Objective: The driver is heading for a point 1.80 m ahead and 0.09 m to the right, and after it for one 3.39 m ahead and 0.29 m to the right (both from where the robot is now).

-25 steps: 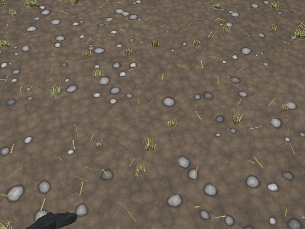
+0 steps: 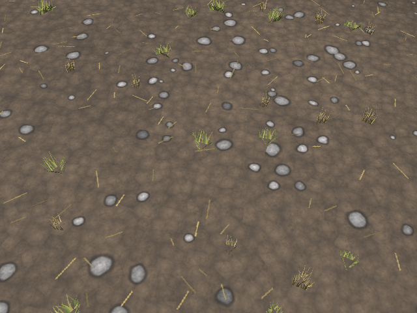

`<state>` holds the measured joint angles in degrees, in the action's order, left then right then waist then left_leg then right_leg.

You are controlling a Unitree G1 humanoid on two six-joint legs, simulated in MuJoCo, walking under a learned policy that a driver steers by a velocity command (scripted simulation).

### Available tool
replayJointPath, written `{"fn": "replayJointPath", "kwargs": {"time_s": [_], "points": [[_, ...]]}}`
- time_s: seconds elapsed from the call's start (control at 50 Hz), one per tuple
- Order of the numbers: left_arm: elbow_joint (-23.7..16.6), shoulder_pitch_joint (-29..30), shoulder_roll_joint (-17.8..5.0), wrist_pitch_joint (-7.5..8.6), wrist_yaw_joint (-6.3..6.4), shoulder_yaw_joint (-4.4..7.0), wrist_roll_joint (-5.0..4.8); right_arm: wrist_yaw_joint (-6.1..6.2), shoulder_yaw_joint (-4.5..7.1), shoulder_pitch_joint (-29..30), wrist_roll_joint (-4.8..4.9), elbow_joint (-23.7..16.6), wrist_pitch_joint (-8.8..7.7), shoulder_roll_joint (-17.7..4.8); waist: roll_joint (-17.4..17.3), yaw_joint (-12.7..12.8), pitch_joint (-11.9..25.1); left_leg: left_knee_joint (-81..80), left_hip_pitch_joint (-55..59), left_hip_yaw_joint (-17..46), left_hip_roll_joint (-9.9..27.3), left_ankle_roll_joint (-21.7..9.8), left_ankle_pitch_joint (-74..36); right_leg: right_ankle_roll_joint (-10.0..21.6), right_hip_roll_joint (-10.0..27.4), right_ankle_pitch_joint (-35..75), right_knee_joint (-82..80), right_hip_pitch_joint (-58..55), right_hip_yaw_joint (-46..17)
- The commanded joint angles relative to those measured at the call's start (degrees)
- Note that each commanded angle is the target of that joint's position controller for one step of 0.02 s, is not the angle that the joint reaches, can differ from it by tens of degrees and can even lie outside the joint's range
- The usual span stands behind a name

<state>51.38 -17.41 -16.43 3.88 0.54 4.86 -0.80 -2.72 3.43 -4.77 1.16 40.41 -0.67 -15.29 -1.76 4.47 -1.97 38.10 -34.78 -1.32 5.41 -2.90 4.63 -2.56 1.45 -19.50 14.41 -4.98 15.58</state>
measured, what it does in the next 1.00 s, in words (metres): walks ahead: left foot, then right foot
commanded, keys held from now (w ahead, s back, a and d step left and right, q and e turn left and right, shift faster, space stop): w+q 0.36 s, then w+e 0.64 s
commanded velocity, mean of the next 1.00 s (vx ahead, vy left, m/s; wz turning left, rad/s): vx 0.50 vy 0.00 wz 0.09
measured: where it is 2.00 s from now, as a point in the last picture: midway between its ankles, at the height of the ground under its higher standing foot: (245, 149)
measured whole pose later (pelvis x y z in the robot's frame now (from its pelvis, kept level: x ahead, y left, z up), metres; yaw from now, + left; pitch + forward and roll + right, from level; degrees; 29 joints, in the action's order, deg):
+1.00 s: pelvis +0.56 +0.07 +0.01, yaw +1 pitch +2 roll +0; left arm 46.3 -22.6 -16.1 2.2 0.8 3.6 -1.7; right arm -0.9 2.3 -1.2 0.2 36.9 -6.1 -15.2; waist -1.5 6.1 -1.4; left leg 28.0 -31.0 6.3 0.3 2.7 -0.2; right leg 3.9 -6.1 -18.5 21.5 4.4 -11.1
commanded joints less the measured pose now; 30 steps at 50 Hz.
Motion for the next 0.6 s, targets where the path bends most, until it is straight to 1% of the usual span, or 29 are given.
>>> {"fn": "replayJointPath", "kwargs": {"time_s": [0.02, 0.04, 0.06, 0.08, 0.1, 0.12, 0.14, 0.16, 0.18, 0.2, 0.24, 0.26, 0.28, 0.3, 0.34, 0.36, 0.4, 0.42, 0.46, 0.5, 0.52, 0.54, 0.56, 0.58, 0.6], "points": [[-3.0, 2.6, -12.5, -0.65, 0.40, 2.99, -1.13, -0.36, 2.34, -0.9, -0.10, -4.6, -0.35, -6.4, 6.6, -5.0, 0.9, -1.3, 6.5, -4.7, -4.5, -3.3, 7.3, 8.5, 15.9, 49.2, 7.9, -0.1, -3.2], [-3.3, 3.8, -12.4, -1.16, 0.46, 2.88, -1.44, -0.09, 3.83, -9.2, 0.11, -2.4, -0.27, -8.6, 5.6, -9.8, 5.1, -4.7, 17.5, -6.3, -7.6, -5.1, 5.1, 7.0, 13.9, 53.9, 19.1, 2.5, -1.3], [-3.7, 2.8, -10.6, -1.06, 0.65, 2.10, -0.47, 0.89, 6.09, -19.6, 0.36, 0.6, 0.15, -13.0, 2.1, -14.1, 10.5, -6.0, 34.9, -1.6, -7.2, -7.6, 3.2, 4.4, 11.5, 44.1, 34.9, 13.7, -0.8], [-6.9, -0.9, -2.1, -0.01, 0.25, -0.47, 2.38, 1.76, 7.26, -19.4, 0.95, 0.8, 0.08, -20.3, -14.6, -8.3, 12.5, -10.6, 51.8, 28.2, 7.6, -16.4, 8.8, 0.3, 1.5, -5.8, 56.1, 39.7, -2.6], [-8.2, 2.0, -4.0, 2.41, -0.34, -0.83, 0.58, 1.18, 6.00, -20.0, 0.25, -2.0, -1.23, -18.0, -10.4, -10.0, 22.8, -21.0, 57.3, 50.5, 14.3, -22.4, 19.0, 0.3, -3.2, -16.1, 65.5, 47.8, -18.0], [-9.8, 8.1, -7.9, 3.78, -0.86, 0.13, -1.88, 0.79, 4.75, -18.5, -0.26, -1.5, -2.27, -13.7, -5.2, -11.6, 16.1, -22.8, 54.3, 43.6, 13.1, -18.9, 15.7, 1.8, -0.2, -10.8, 65.8, 53.5, -20.3], [-10.1, 9.2, -7.3, 4.58, -0.78, -0.21, -1.68, 0.86, 4.23, -16.2, -0.13, -1.5, -2.87, -11.9, -3.1, -9.9, 11.3, -21.9, 47.3, 35.9, 10.8, -16.8, 11.3, 3.1, 2.3, -5.9, 61.5, 52.9, -20.1], [-9.2, 9.0, -7.3, 4.75, -0.30, -0.01, -0.11, 1.00, 3.61, -11.8, -0.16, -2.2, -2.99, -9.9, 0.1, -7.3, 8.0, -21.8, 39.2, 30.0, 8.3, -14.9, 5.3, 3.1, 4.4, -2.3, 56.4, 48.8, -20.3], [-8.7, 8.1, -8.2, 4.26, -0.18, 0.51, 0.75, 1.25, 2.93, -9.0, -0.69, -3.2, -3.04, -8.1, -0.5, -5.1, 6.7, -22.6, 33.3, 26.0, 6.6, -14.0, -0.3, 3.0, 5.7, 0.0, 52.6, 44.3, -20.8], [-8.6, 7.5, -8.2, 3.49, -0.37, 0.71, 0.94, 1.48, 2.72, -7.9, -1.09, -3.9, -3.03, -7.8, -1.1, -4.0, 6.2, -23.9, 29.9, 24.8, 5.8, -13.9, -2.9, 2.7, 5.9, 1.2, 50.6, 41.5, -20.8], [-8.9, 7.7, -6.6, 2.31, -0.41, 0.46, 1.52, 2.05, 2.98, -8.7, -0.68, -3.8, -3.32, -8.8, -0.2, -3.5, 5.2, -25.2, 26.1, 21.9, 4.9, -14.4, -7.9, 1.1, 5.2, 3.3, 45.5, 40.1, -19.7], [-9.4, 9.2, -5.8, 1.95, -0.33, 0.24, 1.73, 2.48, 3.19, -9.6, -0.53, -3.5, -3.37, -9.6, 0.2, -3.7, 4.4, -25.7, 24.7, 20.3, 4.2, -14.3, -8.8, 0.2, 4.7, 5.8, 42.2, 40.3, -19.3], [-10.2, 11.4, -5.1, 1.78, -0.30, -0.03, 1.77, 2.91, 3.40, -10.5, -0.43, -3.2, -3.34, -10.3, 0.1, -4.3, 3.4, -26.0, 23.9, 19.1, 3.5, -13.8, -8.8, -0.5, 4.1, 9.2, 38.1, 41.0, -19.1], [-10.8, 13.5, -4.6, 1.74, -0.38, -0.29, 1.75, 3.25, 3.46, -11.3, -0.31, -2.9, -3.23, -10.5, -0.3, -5.1, 2.7, -25.9, 23.3, 17.9, 2.5, -12.9, -7.7, -0.9, 3.4, 13.3, 33.8, 40.8, -19.0], [-11.8, 17.4, -3.7, 1.91, -0.79, -0.74, 1.42, 3.64, 3.46, -12.7, -0.15, -2.5, -2.92, -10.4, -1.8, -6.6, 1.6, -25.7, 21.6, 16.3, 0.5, -11.0, -3.5, -1.2, 1.6, 20.6, 25.3, 38.4, -18.9], [-12.4, 19.2, -3.4, 2.05, -1.05, -0.92, 1.18, 3.74, 3.50, -13.5, -0.09, -2.2, -2.78, -10.5, -2.3, -7.4, 1.2, -25.5, 20.9, 16.3, 0.1, -10.3, -1.7, -1.2, 0.8, 23.2, 21.9, 37.0, -18.7], [-12.5, 20.5, -3.2, 2.46, -1.80, -1.28, 0.70, 3.71, 3.14, -15.1, -0.16, -0.9, -2.92, -9.6, -3.2, -8.6, 1.2, -25.6, 22.0, 15.7, 1.2, -9.6, 0.5, -0.7, 0.7, 28.0, 18.3, 34.6, -18.1], [-12.6, 21.2, -3.6, 2.64, -2.11, -1.28, 0.52, 3.63, 3.01, -16.1, -0.18, -0.2, -3.00, -9.3, -3.3, -9.2, 0.8, -24.8, 23.9, 15.9, 2.1, -9.5, 0.7, -0.1, 1.0, 28.4, 17.3, 35.0, -18.2], [-13.4, 22.7, -4.4, 2.90, -2.63, -1.22, 0.45, 3.55, 2.89, -17.8, -0.34, 0.9, -2.92, -9.2, -3.6, -9.9, -0.2, -22.7, 29.2, 17.0, 4.4, -9.3, -1.1, 1.6, 1.2, 25.3, 15.6, 37.8, -18.0], [-13.8, 22.8, -5.3, 3.07, -3.01, -1.09, 0.31, 3.59, 3.06, -18.6, -0.59, 1.8, -2.55, -9.9, -4.3, -9.7, -0.9, -21.0, 34.6, 17.7, 6.8, -8.8, -6.8, 3.8, 1.0, 19.5, 14.6, 39.7, -17.2], [-13.7, 21.7, -5.8, 3.13, -3.13, -0.95, 0.21, 3.64, 3.14, -18.4, -0.62, 2.1, -2.32, -10.2, -4.8, -9.1, -0.8, -19.6, 36.5, 17.2, 7.3, -8.2, -11.7, 5.0, 0.6, 16.6, 14.1, 38.9, -16.4], [-13.0, 18.7, -6.6, 3.21, -3.14, -0.49, 0.23, 3.73, 3.17, -17.4, -0.60, 2.0, -2.13, -10.6, -5.2, -7.3, 0.8, -16.1, 37.5, 15.5, 6.6, -7.3, -21.5, 6.4, -0.9, 14.6, 13.2, 34.7, -14.9], [-11.1, 12.3, -8.1, 3.27, -3.01, 0.43, 0.42, 3.85, 2.91, -16.3, -0.71, 1.8, -1.89, -10.2, -4.3, -3.9, 5.1, -8.7, 37.4, 12.6, 4.2, -6.0, -31.9, 8.2, -2.8, 16.2, 11.9, 26.0, -13.4], [-9.2, 3.3, -10.4, 3.23, -2.97, 1.21, 0.87, 4.10, 2.20, -15.5, -1.27, 0.9, -1.83, -9.1, -1.9, 0.1, 12.6, 3.7, 31.3, 9.8, 1.7, -4.2, -30.3, 11.6, 1.7, 19.6, 14.1, 11.6, -19.2], [-8.5, -3.5, -15.4, 2.92, -3.01, 2.48, 1.37, 4.00, 1.23, -20.4, -1.38, -0.6, -2.64, -6.2, 10.6, -0.6, 20.2, 24.5, 11.2, 5.2, -6.6, 0.8, -9.3, 20.5, 13.3, 14.9, 12.2, -8.9, -42.4]]}}
Next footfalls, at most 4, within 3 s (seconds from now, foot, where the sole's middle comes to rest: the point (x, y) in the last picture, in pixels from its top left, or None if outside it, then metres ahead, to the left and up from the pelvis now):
0.06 left None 0.20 0.12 -0.77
0.58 right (237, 297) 0.52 -0.03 -0.77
1.06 left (173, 222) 0.76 0.21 -0.77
1.56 right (264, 179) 0.99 -0.12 -0.77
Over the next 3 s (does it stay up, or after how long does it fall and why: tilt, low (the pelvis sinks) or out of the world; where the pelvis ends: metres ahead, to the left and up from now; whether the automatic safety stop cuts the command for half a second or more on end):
stays up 1.65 -0.10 0.01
